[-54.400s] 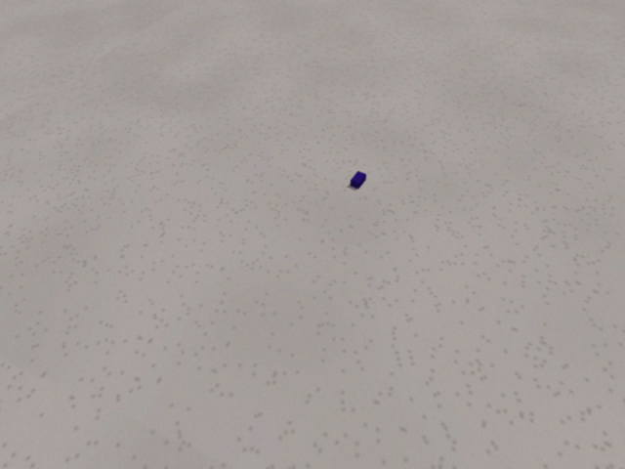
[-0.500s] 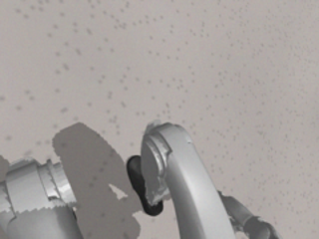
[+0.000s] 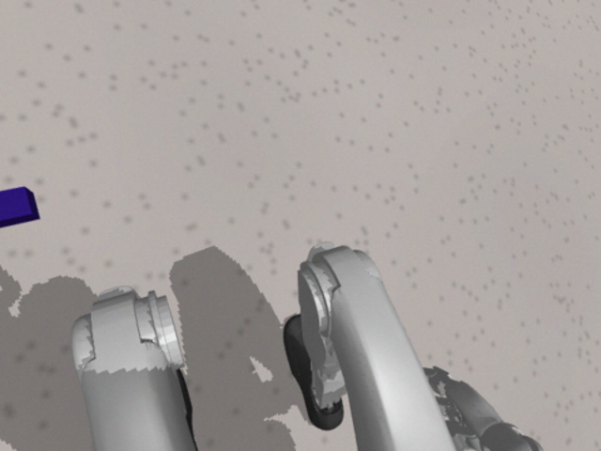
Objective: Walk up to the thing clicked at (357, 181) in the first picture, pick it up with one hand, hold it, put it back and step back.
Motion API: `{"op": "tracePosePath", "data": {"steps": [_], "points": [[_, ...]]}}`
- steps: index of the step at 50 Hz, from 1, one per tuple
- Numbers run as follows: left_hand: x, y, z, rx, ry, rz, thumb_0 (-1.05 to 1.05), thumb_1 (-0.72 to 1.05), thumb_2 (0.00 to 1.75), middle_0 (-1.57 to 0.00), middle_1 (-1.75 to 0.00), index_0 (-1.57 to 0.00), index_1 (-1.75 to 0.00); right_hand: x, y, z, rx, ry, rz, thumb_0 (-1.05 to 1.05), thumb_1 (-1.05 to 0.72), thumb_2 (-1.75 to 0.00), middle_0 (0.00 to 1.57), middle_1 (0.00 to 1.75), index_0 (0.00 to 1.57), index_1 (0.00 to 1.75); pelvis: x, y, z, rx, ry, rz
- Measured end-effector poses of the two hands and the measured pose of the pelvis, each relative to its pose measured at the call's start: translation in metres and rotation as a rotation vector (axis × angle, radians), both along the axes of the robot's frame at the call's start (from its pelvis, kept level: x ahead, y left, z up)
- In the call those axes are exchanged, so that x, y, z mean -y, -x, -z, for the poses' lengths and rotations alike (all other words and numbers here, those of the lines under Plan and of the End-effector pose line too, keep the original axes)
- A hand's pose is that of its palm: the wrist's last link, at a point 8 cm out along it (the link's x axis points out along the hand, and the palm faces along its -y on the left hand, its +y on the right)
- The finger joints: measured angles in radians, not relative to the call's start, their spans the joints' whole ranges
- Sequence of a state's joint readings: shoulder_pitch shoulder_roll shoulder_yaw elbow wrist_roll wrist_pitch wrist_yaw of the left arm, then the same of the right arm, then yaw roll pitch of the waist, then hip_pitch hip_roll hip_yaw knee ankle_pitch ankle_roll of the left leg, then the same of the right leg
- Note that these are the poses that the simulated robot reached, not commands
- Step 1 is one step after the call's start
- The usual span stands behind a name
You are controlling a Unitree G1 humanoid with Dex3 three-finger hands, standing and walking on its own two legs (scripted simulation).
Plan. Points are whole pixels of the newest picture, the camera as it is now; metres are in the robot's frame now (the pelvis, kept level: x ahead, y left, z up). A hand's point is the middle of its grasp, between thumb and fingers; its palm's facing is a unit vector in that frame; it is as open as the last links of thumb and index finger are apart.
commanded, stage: withdraw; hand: left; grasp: from above
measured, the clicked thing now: (4, 209) +0.45 +0.37 -0.30
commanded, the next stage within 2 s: home in 0.50 s
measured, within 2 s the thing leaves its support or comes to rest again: rests again in 1.26 s
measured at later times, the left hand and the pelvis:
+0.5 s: hand out of the picture +0.44 +0.36 -0.15, palm faces -0.41 -0.10 -0.91, open 13.7 cm; pelvis -0.02 -0.01 +0.01, yaw +3 degrees
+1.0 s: hand out of the picture +0.37 +0.37 -0.04, palm faces -0.33 -0.47 -0.82, open 9.8 cm; pelvis +0.00 +0.00 +0.07, yaw +6 degrees
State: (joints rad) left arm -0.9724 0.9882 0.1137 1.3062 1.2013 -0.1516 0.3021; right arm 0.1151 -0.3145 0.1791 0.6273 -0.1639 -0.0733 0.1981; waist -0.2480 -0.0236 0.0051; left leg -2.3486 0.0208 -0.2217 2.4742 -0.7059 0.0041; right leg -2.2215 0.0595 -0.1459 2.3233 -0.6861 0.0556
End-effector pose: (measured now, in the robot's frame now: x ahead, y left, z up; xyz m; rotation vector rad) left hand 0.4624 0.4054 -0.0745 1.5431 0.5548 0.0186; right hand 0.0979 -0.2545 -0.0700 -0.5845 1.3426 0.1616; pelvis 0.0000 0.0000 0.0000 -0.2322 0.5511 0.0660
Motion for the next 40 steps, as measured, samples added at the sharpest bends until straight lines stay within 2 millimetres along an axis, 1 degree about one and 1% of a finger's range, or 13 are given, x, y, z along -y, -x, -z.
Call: {"op": "tracePosePath", "data": {"steps": [2, 4, 6, 9, 13, 17, 21, 25, 28, 31, 33, 36, 40], "points": [[-0.001, 0.004, -0.016, -0.043, -0.005, -0.006, 0.0, -0.49, 0.97, -0.09, -0.99, -0.1, -0.98, -0.002, -0.003, -0.001, 0.01, -0.015, 0.026, 0.0, -0.91, -0.9, 0.2, 0.3, 0.2, 0.3, 0.0, 0.002, -0.008, -0.008, -0.009, -0.009], [0.0, 0.009, -0.026, -0.098, 0.003, -0.009, 0.0, -0.49, 0.98, -0.09, -0.99, -0.09, -0.98, -0.002, -0.005, -0.004, 0.015, -0.023, 0.047, 0.0, -0.91, -0.9, 0.2, 0.3, 0.2, 0.3, 0.0, 0.004, -0.016, -0.012, -0.017, -0.017], [0.004, 0.015, -0.032, -0.147, 0.024, -0.005, 0.0, -0.49, 0.98, -0.09, -0.98, -0.09, -0.98, -0.002, -0.005, -0.008, 0.012, -0.021, 0.06, 0.0, -0.91, -0.9, 0.2, 0.3, 0.2, 0.3, 0.0, 0.006, -0.025, -0.015, -0.023, -0.025], [0.012, 0.025, -0.034, -0.206, 0.074, 0.016, 0.0, -0.48, 0.98, -0.1, -0.97, -0.1, -0.97, 0.003, -0.002, -0.015, -0.002, 0.0, 0.066, 0.0, -0.9, -0.9, 0.2, 0.3, 0.2, 0.3, 0.001, 0.009, -0.034, -0.017, -0.03, -0.032], [0.022, 0.034, -0.024, -0.237, 0.156, 0.073, 0.0, -0.45, 0.96, -0.12, -0.95, -0.12, -0.95, 0.014, 0.006, -0.024, -0.027, 0.059, 0.061, 0.0, -0.9, -0.9, 0.2, 0.3, 0.2, 0.3, 0.004, 0.013, -0.037, -0.011, -0.033, -0.036], [0.03, 0.038, -0.008, -0.203, 0.194, 0.151, 0.0, -0.44, 0.95, -0.13, -0.94, -0.13, -0.94, 0.024, 0.015, -0.026, -0.056, 0.122, 0.052, 0.0, -0.9, -0.9, 0.2, 0.3, 0.2, 0.3, 0.007, 0.015, -0.029, 0.003, -0.034, -0.033], [0.035, 0.035, 0.008, -0.131, 0.169, 0.196, 0.0, -0.44, 0.95, -0.13, -0.95, -0.13, -0.94, 0.028, 0.021, -0.02, -0.083, 0.157, 0.044, 0.0, -0.9, -0.89, 0.2, 0.3, 0.2, 0.3, 0.007, 0.015, -0.016, 0.018, -0.035, -0.031], [0.038, 0.023, 0.017, -0.068, 0.125, 0.193, 0.0, -0.44, 0.94, -0.13, -0.95, -0.14, -0.94, 0.024, 0.025, -0.009, -0.077, 0.152, 0.055, 0.0, -0.9, -0.89, 0.2, 0.3, 0.2, 0.3, 0.006, 0.015, -0.005, 0.023, -0.033, -0.028], [0.036, 0.01, 0.015, -0.023, 0.092, 0.154, 0.0, -0.42, 0.93, -0.15, -0.93, -0.16, -0.92, 0.018, 0.028, -0.002, -0.064, 0.131, 0.072, 0.0, -0.9, -0.89, 0.2, 0.3, 0.2, 0.3, 0.005, 0.014, 0.0, 0.014, -0.033, -0.024], [0.029, -0.001, 0.008, 0.0, 0.052, 0.101, 0.0, -0.39, 0.91, -0.17, -0.91, -0.18, -0.9, 0.011, 0.032, 0.004, -0.054, 0.101, 0.095, 0.0, -0.9, -0.89, 0.2, 0.3, 0.2, 0.3, 0.005, 0.013, 0.003, 0.0, -0.032, -0.019], [0.023, -0.005, 0.002, -0.003, 0.031, 0.062, 0.0, -0.38, 0.89, -0.19, -0.88, -0.19, -0.88, 0.007, 0.035, 0.008, -0.055, 0.079, 0.114, 0.0, -0.9, -0.89, 0.2, 0.3, 0.2, 0.3, 0.005, 0.011, 0.002, -0.011, -0.032, -0.018], [0.014, -0.005, -0.008, -0.031, 0.019, 0.003, 0.0, -0.32, 0.88, -0.21, -0.82, -0.2, -0.81, 0.002, 0.039, 0.01, -0.066, 0.045, 0.143, 0.0, -0.9, -0.89, 0.2, 0.3, 0.2, 0.3, 0.004, 0.009, -0.002, -0.028, -0.035, -0.019], [0.002, 0.008, -0.021, -0.091, 0.049, -0.072, 0.0, -0.18, 0.89, -0.22, -0.71, -0.21, -0.72, -0.002, 0.04, 0.006, -0.091, 0.009, 0.165, 0.0, -0.9, -0.89, 0.2, 0.3, 0.2, 0.3, 0.004, 0.006, -0.015, -0.048, -0.041, -0.025]]}}
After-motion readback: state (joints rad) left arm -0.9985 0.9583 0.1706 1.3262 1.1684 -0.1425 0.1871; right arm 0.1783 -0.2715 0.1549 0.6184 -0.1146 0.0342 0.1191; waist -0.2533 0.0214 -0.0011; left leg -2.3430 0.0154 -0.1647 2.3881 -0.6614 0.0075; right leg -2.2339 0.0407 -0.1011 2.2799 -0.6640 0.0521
